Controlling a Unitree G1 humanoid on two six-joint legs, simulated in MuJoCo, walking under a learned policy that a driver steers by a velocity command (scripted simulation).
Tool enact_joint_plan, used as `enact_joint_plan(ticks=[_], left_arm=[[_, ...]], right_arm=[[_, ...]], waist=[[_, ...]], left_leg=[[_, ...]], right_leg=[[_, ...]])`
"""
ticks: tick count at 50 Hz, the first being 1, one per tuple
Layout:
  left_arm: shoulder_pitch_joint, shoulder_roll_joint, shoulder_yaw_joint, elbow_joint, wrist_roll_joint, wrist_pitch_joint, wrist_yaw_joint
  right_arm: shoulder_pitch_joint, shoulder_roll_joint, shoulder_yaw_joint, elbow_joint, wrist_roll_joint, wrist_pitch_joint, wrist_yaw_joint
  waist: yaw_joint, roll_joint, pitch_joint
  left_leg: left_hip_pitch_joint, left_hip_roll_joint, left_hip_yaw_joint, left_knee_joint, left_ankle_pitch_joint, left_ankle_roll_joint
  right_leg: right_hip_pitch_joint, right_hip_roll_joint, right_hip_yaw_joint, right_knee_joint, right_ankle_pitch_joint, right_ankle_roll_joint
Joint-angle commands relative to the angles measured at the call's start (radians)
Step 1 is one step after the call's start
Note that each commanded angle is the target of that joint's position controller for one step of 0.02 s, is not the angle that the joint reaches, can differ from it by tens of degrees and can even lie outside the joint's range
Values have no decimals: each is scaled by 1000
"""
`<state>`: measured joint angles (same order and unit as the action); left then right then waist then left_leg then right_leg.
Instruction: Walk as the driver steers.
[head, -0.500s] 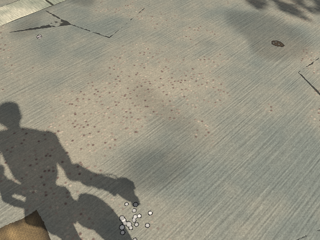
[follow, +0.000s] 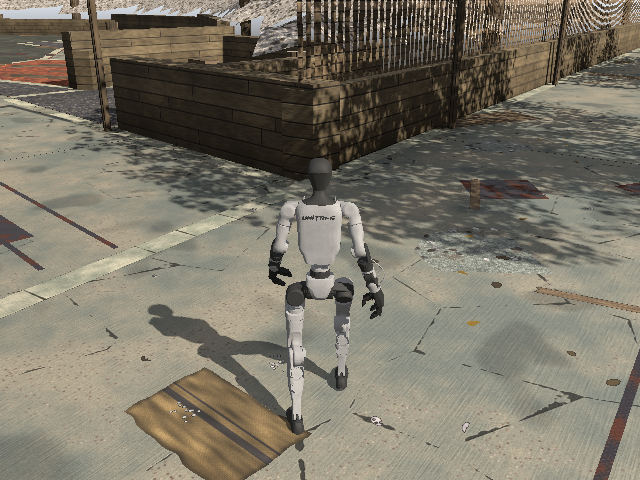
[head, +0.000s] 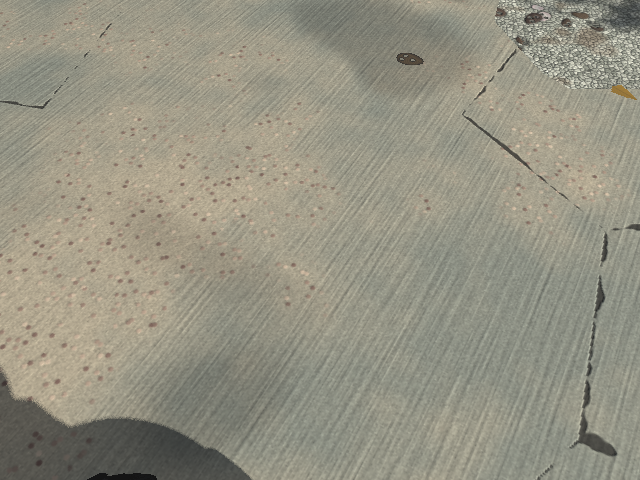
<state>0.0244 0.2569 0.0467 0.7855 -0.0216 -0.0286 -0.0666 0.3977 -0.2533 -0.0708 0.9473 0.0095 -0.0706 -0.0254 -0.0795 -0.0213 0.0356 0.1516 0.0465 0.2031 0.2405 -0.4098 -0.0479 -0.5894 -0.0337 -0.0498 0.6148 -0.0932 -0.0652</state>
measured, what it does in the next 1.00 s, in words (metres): walks ahead: right foot, then left foot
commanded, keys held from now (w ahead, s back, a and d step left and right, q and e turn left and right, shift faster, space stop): w+e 0.36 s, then w+q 0.64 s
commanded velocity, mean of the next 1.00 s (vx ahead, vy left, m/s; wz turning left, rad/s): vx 0.49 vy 0.00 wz -0.07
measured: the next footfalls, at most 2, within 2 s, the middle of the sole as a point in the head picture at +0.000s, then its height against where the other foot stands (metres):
right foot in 0.04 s outside the picture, level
left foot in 0.54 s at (292, 452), level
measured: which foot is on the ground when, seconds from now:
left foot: down 0.00-0.06, up 0.08-0.52, down 0.54-1.00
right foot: up 0.00-0.02, down 0.04-0.56, up 0.58-1.00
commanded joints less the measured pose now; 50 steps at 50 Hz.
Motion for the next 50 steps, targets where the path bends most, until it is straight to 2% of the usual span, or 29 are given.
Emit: enact_joint_plan(ticks=[1, 2, 3, 4, 5, 6, 7, 8, 9, 10, 12, 16, 18, 20, 24, 26, 27, 28, 29, 30, 31, 32, 33, 34, 37, 39, 42, 47, 50], left_arm=[[102, 139, 58, -53, -5, -10, -5], [262, 198, 93, -10, -8, -3, 9], [378, 313, 123, 6, -7, 5, 34], [369, 310, 108, -13, -7, -3, 34], [346, 233, 84, -10, 5, -13, 33], [294, 196, 75, -13, 5, -24, 35], [218, 166, 65, -30, 4, -32, 34], [161, 138, 56, -48, 12, -36, 36], [135, 130, 52, -63, 20, -37, 39], [133, 135, 54, -67, 18, -39, 44], [159, 154, 58, -63, 12, -43, 55], [229, 178, 66, -50, 5, -38, 75], [267, 184, 68, -40, -1, -32, 80], [304, 164, 61, -18, -3, -33, 81], [357, 173, 61, 14, 11, -26, 81], [340, 184, 62, 14, 13, -19, 82], [330, 168, 54, 7, 19, -17, 82], [357, 132, 35, -14, 39, -18, 85], [467, 66, 17, -18, 23, -36, 77], [398, 143, 24, -27, 17, -53, 72], [282, 178, 34, -56, -1, -67, 66], [212, 163, 28, -71, 5, -79, 65], [185, 154, 32, -81, 23, -87, 64], [192, 145, 34, -85, 34, -87, 64], [193, 113, 31, -95, 38, -73, 68], [124, 94, 23, -118, 36, -67, 73], [18, 75, 15, -144, 31, -72, 67], [-82, 102, 22, -179, 14, -89, 52], [-7, 140, 40, -163, 10, -103, 51]], right_arm=[[-43, -213, -47, -55, 7, 13, -12], [-38, -208, -42, -64, 4, 13, -17], [12, -114, -11, -112, -27, -5, -5], [11, -66, 14, -134, -13, -46, 9], [-120, -152, -11, -162, 29, -74, 20], [-170, -156, -10, -180, 40, -88, 19], [-176, -153, -14, -172, 18, -91, 9], [-160, -159, -24, -165, -2, -82, 1], [-141, -153, -27, -164, -9, -68, 1], [-133, -139, -27, -169, -15, -57, 2], [-166, -120, -24, -189, -26, -41, 0], [-336, -89, -8, -246, -27, -44, 7], [-407, -79, 0, -268, -17, -51, 19], [-421, -85, 4, -268, -7, -60, 35], [-439, -125, 1, -286, -3, -67, 55], [-351, -156, -12, -268, -1, -68, 54], [-217, -192, -29, -230, -6, -68, 52], [-60, -248, -40, -208, -15, -68, 54], [9, -301, -59, -175, -7, -57, 65], [1, -206, -32, -180, 23, -52, 71], [-69, -166, -20, -199, 17, -46, 67], [-109, -162, -17, -215, 0, -39, 63], [-133, -152, -14, -220, -5, -34, 60], [-139, -142, -8, -224, -12, -34, 56], [-127, -153, -12, -223, 2, -28, 44], [-109, -184, -23, -219, 8, -23, 29], [-71, -196, -30, -209, 13, -8, 14], [0, -186, -32, -194, 21, 15, 3], [-26, -185, -36, -206, 18, 26, -1]], waist=[[153, 141, -70], [227, 108, -156], [213, -135, -276], [176, -184, -436], [215, -107, -325], [191, -72, -205], [141, 6, -124], [98, 2, -86], [70, -15, -73], [59, -21, -66], [56, -23, -41], [113, -35, -2], [143, -45, -1], [159, -56, -12], [161, -75, 0], [103, -82, -42], [41, -59, -144], [-2, 51, -302], [42, 347, -370], [11, 253, -312], [2, 161, -168], [10, 64, -101], [32, 27, -53], [58, 50, -62], [80, 96, -66], [66, 92, -41], [32, 102, -25], [10, 112, -23], [68, 144, -41]], left_leg=[[-92, 227, -4, 292, 1134, 120], [-241, 191, 8, 518, 1055, 86], [-652, 80, 2, 920, 432, 21], [-836, -83, -217, 1143, -168, 6], [-942, -23, -306, 1182, -105, 35], [-958, 23, -291, 1128, -22, 62], [-903, 61, -288, 1039, 44, 63], [-825, 89, -291, 963, 87, 60], [-767, 99, -295, 930, 111, 53], [-746, 99, -289, 891, 121, 38], [-749, 88, -269, 797, 182, 5], [-732, 33, -257, 472, 446, -19], [-673, -5, -246, 356, 528, -19], [-657, -1, -251, 303, 584, -7], [-719, 3, -244, 258, 432, 63], [-605, -39, -197, 221, 345, 117], [-413, -39, -205, 224, 385, 160], [-117, 118, -423, 259, 434, 245], [180, 293, -875, 136, 202, 397], [190, 288, -987, 53, -1, 371], [73, 260, -860, 39, 20, 329], [-43, 217, -762, 25, 131, 313], [-127, 185, -699, 11, 240, 312], [-170, 156, -655, -2, 323, 306], [-246, 122, -581, -31, 432, 319], [-302, 104, -540, -48, 438, 313], [-374, 59, -493, -41, 401, 270], [-335, 78, -573, 39, 325, 241], [-302, 86, -630, 138, 354, 213]], right_leg=[[281, 100, -88, -21, -62, -74], [548, 111, -42, -47, -33, -113], [937, -148, 402, -74, -109, -255], [1044, -319, 895, -302, -310, -380], [971, -286, 787, -351, -312, -312], [828, -247, 643, -350, -251, -271], [663, -200, 534, -360, -156, -241], [538, -160, 453, -378, -77, -223], [459, -137, 424, -403, -42, -222], [414, -129, 406, -420, -7, -230], [344, -111, 354, -438, 50, -235], [302, -51, 293, -424, 32, -179], [293, -45, 298, -412, -3, -160], [357, -78, 306, -394, -23, -157], [563, -172, 346, -305, 115, -140], [621, -158, 303, -187, 418, -111], [598, -106, 248, -15, 543, -88], [428, -36, 197, 269, 330, -55], [37, 126, 116, 586, -312, 31], [-114, 83, 192, 667, -438, 25], [-174, 38, 189, 669, -351, 19], [-156, 9, 167, 628, -291, 19], [-142, -16, 158, 551, -248, 27], [-87, -35, 158, 489, -218, 35], [-36, -32, 127, 342, -205, 80], [-30, -20, 115, 209, -117, 107], [53, 14, 114, 17, 84, 124], [144, 51, 140, -123, 130, 114], [263, 46, 135, -184, 44, 70]])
